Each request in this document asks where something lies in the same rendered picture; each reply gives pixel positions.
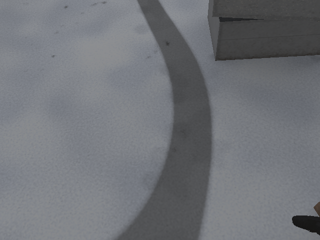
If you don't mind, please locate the robot right hand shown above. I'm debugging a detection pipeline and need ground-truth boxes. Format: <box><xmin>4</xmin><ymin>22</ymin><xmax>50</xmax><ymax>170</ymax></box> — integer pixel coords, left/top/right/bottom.
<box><xmin>292</xmin><ymin>215</ymin><xmax>320</xmax><ymax>235</ymax></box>

